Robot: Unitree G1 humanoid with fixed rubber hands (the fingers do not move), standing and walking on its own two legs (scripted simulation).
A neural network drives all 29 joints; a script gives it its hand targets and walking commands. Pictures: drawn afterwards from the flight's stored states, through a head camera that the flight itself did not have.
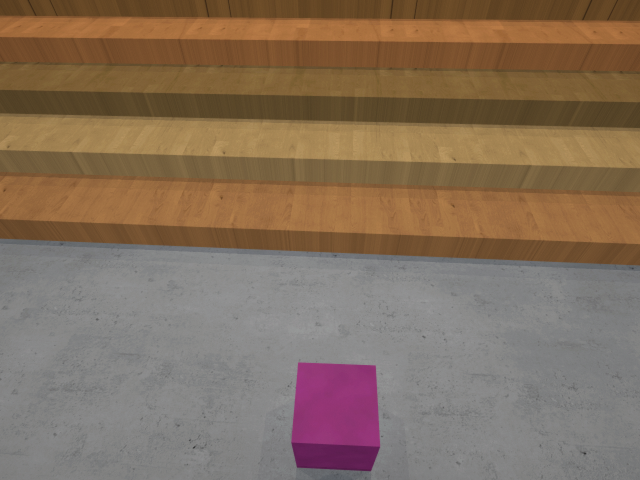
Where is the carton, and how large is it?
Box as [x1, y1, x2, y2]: [291, 362, 379, 470]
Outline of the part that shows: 298,362 291,440 297,467 370,470 379,448 375,365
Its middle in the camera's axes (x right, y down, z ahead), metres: +0.05 +0.49 +1.07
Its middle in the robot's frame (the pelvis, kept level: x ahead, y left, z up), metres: +0.41 -0.02 -0.65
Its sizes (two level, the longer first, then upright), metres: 0.210 0.200 0.250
